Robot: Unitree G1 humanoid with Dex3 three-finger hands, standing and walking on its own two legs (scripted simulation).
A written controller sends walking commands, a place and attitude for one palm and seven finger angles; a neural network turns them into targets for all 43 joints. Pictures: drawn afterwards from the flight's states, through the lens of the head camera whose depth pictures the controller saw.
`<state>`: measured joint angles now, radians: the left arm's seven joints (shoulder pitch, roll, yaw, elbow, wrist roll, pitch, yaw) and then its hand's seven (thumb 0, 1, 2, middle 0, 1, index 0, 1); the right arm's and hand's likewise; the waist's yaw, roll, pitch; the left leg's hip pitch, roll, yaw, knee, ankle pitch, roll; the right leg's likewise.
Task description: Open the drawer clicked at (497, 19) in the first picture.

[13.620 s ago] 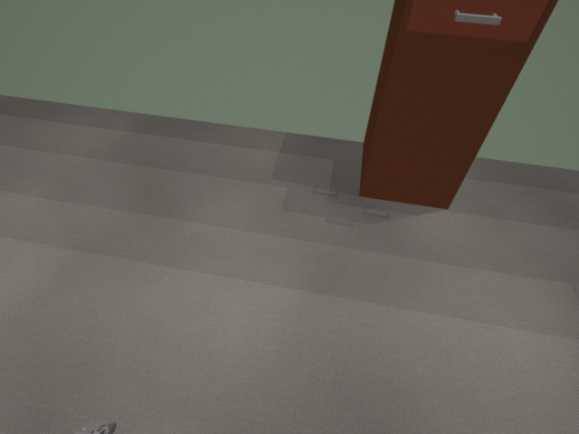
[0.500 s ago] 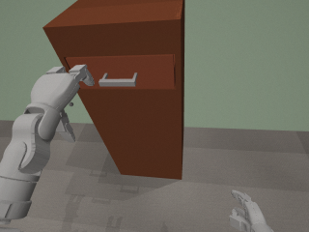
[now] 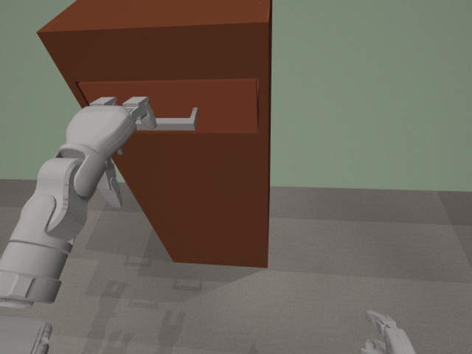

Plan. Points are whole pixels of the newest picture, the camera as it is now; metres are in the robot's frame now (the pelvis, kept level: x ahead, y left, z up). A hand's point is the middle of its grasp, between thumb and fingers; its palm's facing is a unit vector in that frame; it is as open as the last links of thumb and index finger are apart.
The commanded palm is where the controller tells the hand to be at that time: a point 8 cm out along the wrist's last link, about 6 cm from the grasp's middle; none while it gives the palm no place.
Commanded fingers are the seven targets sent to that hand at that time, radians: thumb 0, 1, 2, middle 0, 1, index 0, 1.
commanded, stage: move the hooked fingers above the handle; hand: left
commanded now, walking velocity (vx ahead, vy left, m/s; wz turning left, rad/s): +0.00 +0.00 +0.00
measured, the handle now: (168, 118) +0.55 +0.22 +0.09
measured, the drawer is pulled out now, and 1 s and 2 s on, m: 0.00 0.00 0.00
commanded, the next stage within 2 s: none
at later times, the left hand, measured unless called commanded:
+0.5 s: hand (141, 133) +0.43 +0.21 +0.15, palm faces +0.03 -0.04 -1.00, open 13.8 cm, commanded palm +0.41 +0.23 +0.22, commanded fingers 0.00 -0.50 0.30 -0.30 -1.20 -0.30 -1.20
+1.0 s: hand (159, 119) +0.48 +0.20 +0.14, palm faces +0.00 -0.01 -1.00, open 13.8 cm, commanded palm +0.46 +0.21 +0.20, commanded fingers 0.00 -0.50 0.30 -0.30 -1.20 -0.30 -1.20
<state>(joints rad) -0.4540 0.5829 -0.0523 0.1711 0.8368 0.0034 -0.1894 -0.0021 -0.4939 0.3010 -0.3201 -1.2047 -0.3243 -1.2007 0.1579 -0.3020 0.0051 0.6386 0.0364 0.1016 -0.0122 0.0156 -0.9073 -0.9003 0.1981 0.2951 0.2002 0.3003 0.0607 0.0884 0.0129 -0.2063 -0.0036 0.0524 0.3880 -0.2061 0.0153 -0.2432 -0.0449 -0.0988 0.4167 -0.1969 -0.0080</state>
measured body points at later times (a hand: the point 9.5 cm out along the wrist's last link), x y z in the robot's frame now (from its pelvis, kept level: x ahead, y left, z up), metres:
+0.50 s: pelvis +0.02 +0.01 +0.00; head +0.05 -0.02 +0.45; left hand +0.42 +0.22 +0.21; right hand +0.18 -0.22 -0.13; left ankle +0.00 +0.11 -0.74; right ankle +0.01 -0.11 -0.74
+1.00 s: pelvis +0.03 +0.00 +0.00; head +0.07 -0.03 +0.44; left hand +0.48 +0.20 +0.20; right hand +0.13 -0.26 -0.14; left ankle +0.00 +0.11 -0.74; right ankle +0.01 -0.11 -0.74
